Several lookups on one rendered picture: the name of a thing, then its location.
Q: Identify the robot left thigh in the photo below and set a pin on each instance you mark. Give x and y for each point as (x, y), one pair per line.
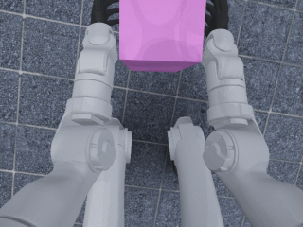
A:
(105, 201)

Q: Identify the carton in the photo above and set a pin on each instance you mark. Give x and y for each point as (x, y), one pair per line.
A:
(161, 35)

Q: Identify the robot left upper arm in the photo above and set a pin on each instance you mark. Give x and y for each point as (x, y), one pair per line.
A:
(79, 154)

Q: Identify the right robot hand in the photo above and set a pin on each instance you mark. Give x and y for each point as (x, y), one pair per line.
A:
(219, 16)

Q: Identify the robot right forearm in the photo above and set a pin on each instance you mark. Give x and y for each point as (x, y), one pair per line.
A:
(225, 85)

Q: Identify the robot left forearm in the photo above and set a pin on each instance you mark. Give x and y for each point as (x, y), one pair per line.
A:
(90, 104)

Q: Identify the left robot hand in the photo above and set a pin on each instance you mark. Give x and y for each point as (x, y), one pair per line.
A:
(100, 13)

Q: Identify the robot thigh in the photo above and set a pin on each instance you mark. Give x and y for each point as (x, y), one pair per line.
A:
(198, 198)
(105, 201)

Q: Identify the robot right upper arm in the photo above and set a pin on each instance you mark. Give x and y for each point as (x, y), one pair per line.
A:
(240, 160)

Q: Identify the robot right thigh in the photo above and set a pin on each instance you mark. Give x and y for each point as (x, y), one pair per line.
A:
(198, 198)

